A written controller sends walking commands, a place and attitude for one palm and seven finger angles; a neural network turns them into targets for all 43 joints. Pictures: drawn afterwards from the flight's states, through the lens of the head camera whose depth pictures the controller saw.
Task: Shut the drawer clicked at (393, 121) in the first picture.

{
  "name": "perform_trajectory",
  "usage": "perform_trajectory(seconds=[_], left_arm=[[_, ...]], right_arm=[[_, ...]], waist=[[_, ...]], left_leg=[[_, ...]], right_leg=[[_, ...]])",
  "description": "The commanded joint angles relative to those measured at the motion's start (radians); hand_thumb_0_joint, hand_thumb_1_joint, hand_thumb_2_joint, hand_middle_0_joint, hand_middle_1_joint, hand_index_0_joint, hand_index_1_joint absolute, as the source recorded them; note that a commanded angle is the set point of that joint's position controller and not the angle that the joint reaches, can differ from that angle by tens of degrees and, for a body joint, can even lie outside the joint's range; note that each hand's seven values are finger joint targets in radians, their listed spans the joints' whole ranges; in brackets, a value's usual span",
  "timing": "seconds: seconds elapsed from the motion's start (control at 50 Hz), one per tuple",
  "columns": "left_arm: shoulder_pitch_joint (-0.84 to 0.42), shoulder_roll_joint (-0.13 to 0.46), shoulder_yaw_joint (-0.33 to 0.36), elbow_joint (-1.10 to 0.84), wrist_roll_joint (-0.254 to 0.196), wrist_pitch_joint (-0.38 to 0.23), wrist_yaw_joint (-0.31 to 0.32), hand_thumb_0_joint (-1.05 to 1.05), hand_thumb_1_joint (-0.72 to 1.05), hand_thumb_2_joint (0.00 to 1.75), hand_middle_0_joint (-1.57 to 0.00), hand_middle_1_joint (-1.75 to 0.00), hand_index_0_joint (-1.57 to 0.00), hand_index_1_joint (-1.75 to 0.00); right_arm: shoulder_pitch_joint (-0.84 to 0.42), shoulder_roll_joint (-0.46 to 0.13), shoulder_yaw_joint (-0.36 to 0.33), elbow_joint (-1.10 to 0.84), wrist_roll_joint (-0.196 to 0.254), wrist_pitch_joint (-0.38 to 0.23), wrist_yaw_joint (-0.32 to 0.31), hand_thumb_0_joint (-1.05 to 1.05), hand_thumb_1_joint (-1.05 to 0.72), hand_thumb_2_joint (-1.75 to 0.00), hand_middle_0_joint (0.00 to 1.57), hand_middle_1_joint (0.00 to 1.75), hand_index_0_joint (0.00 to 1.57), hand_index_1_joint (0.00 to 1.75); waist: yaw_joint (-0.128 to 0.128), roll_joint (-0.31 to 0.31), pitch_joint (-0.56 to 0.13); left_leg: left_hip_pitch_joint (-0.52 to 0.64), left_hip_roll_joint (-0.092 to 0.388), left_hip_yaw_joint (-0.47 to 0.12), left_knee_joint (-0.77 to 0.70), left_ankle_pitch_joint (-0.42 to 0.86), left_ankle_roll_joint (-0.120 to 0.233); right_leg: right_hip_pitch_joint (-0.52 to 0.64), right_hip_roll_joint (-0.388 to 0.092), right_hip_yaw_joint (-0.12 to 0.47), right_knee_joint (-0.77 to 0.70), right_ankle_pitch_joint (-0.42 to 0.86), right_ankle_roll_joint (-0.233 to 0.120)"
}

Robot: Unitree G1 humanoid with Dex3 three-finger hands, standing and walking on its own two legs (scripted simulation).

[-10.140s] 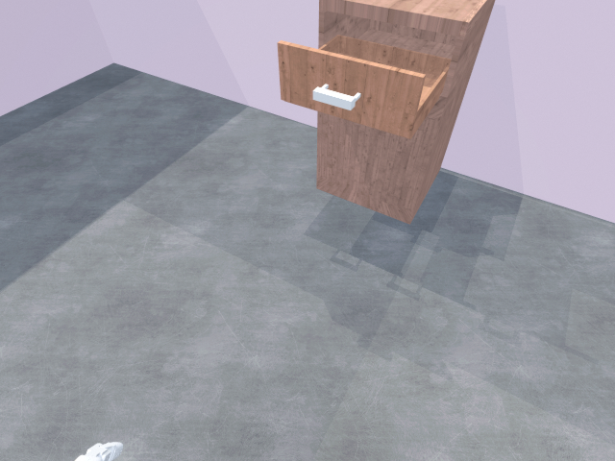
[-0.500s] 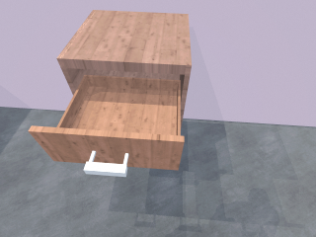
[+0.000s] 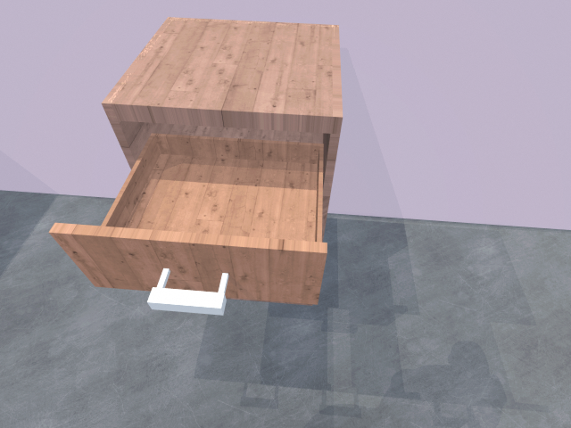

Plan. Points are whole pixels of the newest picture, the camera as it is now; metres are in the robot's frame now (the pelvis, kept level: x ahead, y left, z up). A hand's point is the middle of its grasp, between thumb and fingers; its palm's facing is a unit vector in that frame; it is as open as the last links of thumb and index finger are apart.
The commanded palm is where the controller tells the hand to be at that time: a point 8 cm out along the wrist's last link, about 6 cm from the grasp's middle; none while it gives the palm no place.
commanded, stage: shuffle to correct the standing spot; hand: left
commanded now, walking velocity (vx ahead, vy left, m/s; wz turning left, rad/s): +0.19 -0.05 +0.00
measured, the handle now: (191, 288) +0.34 +0.19 -0.06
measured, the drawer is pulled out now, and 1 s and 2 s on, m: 0.29 0.29 0.29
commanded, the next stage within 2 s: come to a stop and stand still in 0.08 s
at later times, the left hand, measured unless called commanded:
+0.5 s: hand out of the picture +0.02 +0.19 -0.19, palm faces +0.05 -0.98 -0.20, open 7.3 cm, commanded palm none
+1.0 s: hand out of the picture +0.05 +0.20 -0.18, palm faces +0.03 -0.97 -0.22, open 7.3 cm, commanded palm none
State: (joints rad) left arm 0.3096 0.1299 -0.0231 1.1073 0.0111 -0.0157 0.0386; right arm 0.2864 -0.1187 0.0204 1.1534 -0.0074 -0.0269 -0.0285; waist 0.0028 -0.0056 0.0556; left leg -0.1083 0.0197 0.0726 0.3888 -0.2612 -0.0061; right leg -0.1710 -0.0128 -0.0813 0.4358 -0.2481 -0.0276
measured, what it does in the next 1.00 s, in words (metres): stands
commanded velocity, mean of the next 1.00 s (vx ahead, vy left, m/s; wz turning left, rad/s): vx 0.03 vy -0.01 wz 0.00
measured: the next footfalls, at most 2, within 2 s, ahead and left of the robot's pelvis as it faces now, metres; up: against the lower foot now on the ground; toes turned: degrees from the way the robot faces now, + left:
none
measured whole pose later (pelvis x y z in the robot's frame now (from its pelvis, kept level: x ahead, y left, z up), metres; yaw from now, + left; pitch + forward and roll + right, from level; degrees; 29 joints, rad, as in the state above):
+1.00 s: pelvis +0.03 +0.02 -0.01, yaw +1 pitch +0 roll +0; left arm 0.25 0.17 0.00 1.05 0.01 0.00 0.04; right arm 0.25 -0.17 0.01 1.10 -0.01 -0.02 -0.03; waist 0.00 0.00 0.05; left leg -0.11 0.00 0.07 0.45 -0.33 0.02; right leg -0.16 -0.04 -0.08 0.49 -0.32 0.00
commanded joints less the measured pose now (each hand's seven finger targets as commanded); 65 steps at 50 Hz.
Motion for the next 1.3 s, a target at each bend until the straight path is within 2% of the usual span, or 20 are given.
perform_trajectory(seconds=[0.0,0.04,0.08,0.14,0.18,0.2,0.22,0.24,0.26,0.28,0.32,0.34,0.36,0.4,0.42,0.48,0.56,0.72,1.12,1.28], left_arm=[[0.089,0.092,0.022,-0.018,0.000,-0.012,0.005,0.00,0.90,0.90,-0.20,-0.30,-0.20,-0.30],[0.092,0.097,0.025,-0.017,0.003,-0.008,0.001,0.00,0.90,0.90,-0.20,-0.30,-0.20,-0.30],[0.093,0.101,0.031,-0.021,0.008,-0.002,-0.002,0.00,0.90,0.90,-0.20,-0.30,-0.20,-0.30],[0.101,0.107,0.038,-0.029,0.008,0.000,-0.008,0.00,0.90,0.90,-0.20,-0.30,-0.20,-0.30],[0.103,0.096,0.038,-0.031,0.008,-0.003,-0.008,0.00,0.90,0.90,-0.20,-0.30,-0.20,-0.30],[0.166,0.133,0.039,0.043,0.015,-0.040,0.028,0.00,0.90,0.90,-0.20,-0.30,-0.20,-0.30],[0.147,0.163,0.045,-0.003,0.011,-0.048,0.023,0.00,0.90,0.90,-0.20,-0.30,-0.20,-0.30],[0.110,0.183,0.053,-0.017,0.013,-0.061,0.017,0.00,0.90,0.90,-0.20,-0.30,-0.20,-0.30],[0.077,0.155,0.048,-0.027,0.009,-0.059,0.015,0.00,0.90,0.90,-0.20,-0.30,-0.20,-0.30],[0.053,0.132,0.042,-0.028,0.005,-0.054,0.013,0.00,0.90,0.90,-0.20,-0.30,-0.20,-0.30],[0.076,0.098,0.032,-0.020,0.002,-0.041,0.011,0.00,0.90,0.90,-0.20,-0.30,-0.20,-0.30],[0.080,0.095,0.029,-0.019,-0.003,-0.033,0.011,0.00,0.90,0.90,-0.20,-0.30,-0.20,-0.30],[0.079,0.086,0.029,-0.019,-0.001,-0.027,0.013,0.00,0.90,0.90,-0.20,-0.30,-0.20,-0.30],[0.078,0.082,0.032,-0.023,-0.001,-0.021,0.015,0.00,0.90,0.90,-0.20,-0.30,-0.20,-0.30],[0.070,0.087,0.033,-0.027,-0.002,-0.018,0.015,0.00,0.90,0.90,-0.20,-0.30,-0.20,-0.30],[0.041,0.095,0.037,-0.048,-0.002,-0.006,0.013,0.00,0.90,0.90,-0.20,-0.30,-0.20,-0.30],[0.024,0.112,0.039,-0.068,-0.003,0.003,0.010,0.00,0.90,0.90,-0.20,-0.30,-0.20,-0.30],[0.008,0.137,0.047,-0.097,-0.004,0.003,0.010,0.00,0.90,0.90,-0.20,-0.30,-0.20,-0.30],[0.016,0.142,0.044,-0.088,-0.002,-0.001,0.010,0.00,0.90,0.90,-0.20,-0.30,-0.20,-0.30],[0.025,0.142,0.039,-0.076,-0.002,-0.002,0.008,0.00,0.90,0.90,-0.20,-0.30,-0.20,-0.30]], right_arm=[[0.098,-0.070,-0.016,-0.011,0.002,-0.004,-0.003,0.00,-0.90,-0.90,0.20,0.30,0.20,0.30],[0.112,-0.071,-0.019,-0.008,-0.002,0.001,-0.001,0.00,-0.90,-0.90,0.20,0.30,0.20,0.30],[0.116,-0.067,-0.023,-0.010,-0.006,0.008,0.003,0.00,-0.90,-0.90,0.20,0.30,0.20,0.30],[0.133,-0.051,-0.025,-0.018,-0.010,0.009,0.004,0.00,-0.90,-0.90,0.20,0.30,0.20,0.30],[0.143,-0.048,-0.023,-0.018,-0.009,0.001,0.002,0.00,-0.90,-0.90,0.20,0.30,0.20,0.30],[-0.023,-0.119,-0.023,-0.073,-0.008,-0.003,0.010,0.00,-0.90,-0.90,0.20,0.30,0.20,0.30],[0.040,-0.048,-0.024,-0.123,-0.010,-0.003,0.013,0.00,-0.90,-0.90,0.20,0.30,0.20,0.30],[0.082,-0.039,-0.018,-0.114,-0.011,-0.003,0.014,0.00,-0.90,-0.90,0.20,0.30,0.20,0.30],[0.117,-0.034,-0.016,-0.107,-0.007,-0.007,0.010,0.00,-0.90,-0.90,0.20,0.30,0.20,0.30],[0.136,-0.039,-0.012,-0.092,-0.006,-0.013,0.010,0.00,-0.90,-0.90,0.20,0.30,0.20,0.30],[0.156,-0.079,-0.014,-0.075,-0.007,-0.022,-0.001,0.00,-0.90,-0.90,0.20,0.30,0.20,0.30],[0.146,-0.093,-0.015,-0.076,-0.007,-0.020,-0.007,0.00,-0.90,-0.90,0.20,0.30,0.20,0.30],[0.140,-0.108,-0.018,-0.083,-0.006,-0.016,-0.011,0.00,-0.90,-0.90,0.20,0.30,0.20,0.30],[0.126,-0.112,-0.021,-0.091,-0.005,-0.011,-0.013,0.00,-0.90,-0.90,0.20,0.30,0.20,0.30],[0.114,-0.110,-0.021,-0.093,-0.004,-0.008,-0.013,0.00,-0.90,-0.90,0.20,0.30,0.20,0.30],[0.095,-0.114,-0.022,-0.090,-0.007,-0.002,-0.009,0.00,-0.90,-0.90,0.20,0.30,0.20,0.30],[0.068,-0.128,-0.025,-0.094,-0.008,0.000,-0.007,0.00,-0.90,-0.90,0.20,0.30,0.20,0.30],[0.052,-0.146,-0.028,-0.100,-0.006,-0.004,-0.007,0.00,-0.90,-0.90,0.20,0.30,0.20,0.30],[0.036,-0.137,-0.028,-0.074,-0.002,-0.001,-0.006,0.00,-0.90,-0.90,0.20,0.30,0.20,0.30],[0.035,-0.125,-0.026,-0.062,-0.001,0.001,-0.005,0.00,-0.90,-0.90,0.20,0.30,0.20,0.30]], waist=[[0.001,-0.009,0.025],[-0.001,-0.017,0.028],[0.002,-0.024,0.089],[-0.001,-0.018,0.111],[-0.004,0.014,0.113],[0.052,0.000,0.114],[-0.006,-0.018,0.003],[-0.021,-0.040,-0.093],[-0.039,-0.042,-0.101],[-0.044,0.021,-0.087],[-0.022,0.143,-0.080],[-0.011,0.151,-0.081],[-0.009,0.112,-0.048],[-0.006,0.011,-0.021],[-0.008,-0.006,0.000],[-0.007,0.005,0.039],[0.001,0.027,0.041],[0.002,0.024,-0.039],[0.003,0.000,-0.034],[0.004,0.006,-0.004]], left_leg=[[-0.033,0.079,-0.065,-0.053,0.126,0.031],[-0.040,0.069,-0.058,-0.047,0.008,0.038],[-0.096,0.055,-0.052,-0.032,-0.100,0.040],[-0.116,0.042,-0.043,-0.011,-0.125,0.047],[-0.112,0.050,-0.054,-0.003,-0.067,0.050],[-0.226,0.070,-0.057,0.184,0.037,0.018],[-0.218,0.032,-0.044,0.224,-0.097,0.021],[-0.184,0.031,-0.027,0.216,-0.122,0.019],[-0.132,0.032,-0.030,0.180,-0.095,0.020],[-0.106,0.041,-0.057,0.115,0.034,0.022],[-0.096,0.095,-0.101,0.109,0.396,0.039],[-0.072,0.113,-0.113,0.110,0.506,0.051],[-0.089,0.119,-0.116,0.117,0.524,0.056],[-0.102,0.103,-0.111,0.120,0.457,0.051],[-0.110,0.094,-0.102,0.108,0.380,0.046],[-0.118,0.090,-0.113,0.056,0.301,0.050],[-0.101,0.087,-0.111,0.021,0.270,0.053],[-0.033,0.083,-0.097,0.024,0.365,0.047],[0.001,0.086,-0.083,-0.006,0.320,0.038],[-0.013,0.085,-0.081,-0.021,0.259,0.035]], right_leg=[[-0.015,-0.110,0.109,-0.087,0.130,-0.018],[-0.034,-0.099,0.109,-0.091,-0.037,-0.025],[-0.088,-0.099,0.127,-0.108,-0.209,-0.034],[-0.122,-0.098,0.140,-0.112,-0.282,-0.050],[-0.127,-0.094,0.128,-0.077,-0.210,-0.054],[-0.076,-0.127,0.159,-0.051,0.262,-0.017],[-0.009,-0.201,0.222,-0.058,0.286,-0.058],[0.049,-0.241,0.234,-0.036,0.401,-0.093],[0.015,-0.225,0.189,-0.015,0.397,-0.097],[0.008,-0.178,0.140,0.041,0.418,-0.084],[0.031,-0.102,0.067,0.119,0.352,-0.046],[0.020,-0.084,0.054,0.122,0.288,-0.034],[0.016,-0.079,0.038,0.111,0.238,-0.029],[0.020,-0.086,0.051,0.093,0.273,-0.030],[0.011,-0.095,0.059,0.081,0.280,-0.030],[-0.008,-0.089,0.060,0.071,0.203,-0.021],[-0.007,-0.089,0.063,0.053,0.169,-0.014],[0.037,-0.103,0.068,0.049,0.274,-0.011],[0.032,-0.118,0.087,-0.006,0.314,-0.011],[0.011,-0.117,0.098,-0.032,0.272,-0.013]])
